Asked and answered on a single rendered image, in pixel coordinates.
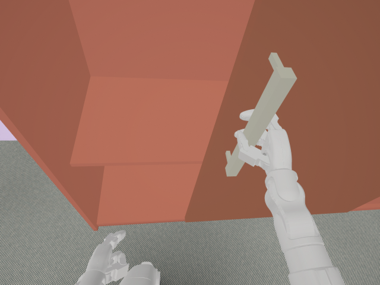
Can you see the left robot forearm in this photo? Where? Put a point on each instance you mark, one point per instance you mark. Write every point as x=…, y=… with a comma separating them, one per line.
x=92, y=277

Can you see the robot right hand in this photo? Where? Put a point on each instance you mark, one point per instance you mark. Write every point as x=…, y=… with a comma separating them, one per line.
x=275, y=144

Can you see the handle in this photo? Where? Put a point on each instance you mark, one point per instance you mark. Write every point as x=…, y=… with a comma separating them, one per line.
x=277, y=88

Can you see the left robot thigh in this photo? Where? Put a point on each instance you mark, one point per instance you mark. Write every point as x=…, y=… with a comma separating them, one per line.
x=143, y=274

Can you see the right robot forearm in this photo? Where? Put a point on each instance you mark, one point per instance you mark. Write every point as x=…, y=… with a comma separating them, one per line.
x=298, y=235

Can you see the robot left hand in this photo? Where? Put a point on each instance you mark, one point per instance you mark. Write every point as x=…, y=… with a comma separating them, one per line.
x=113, y=265

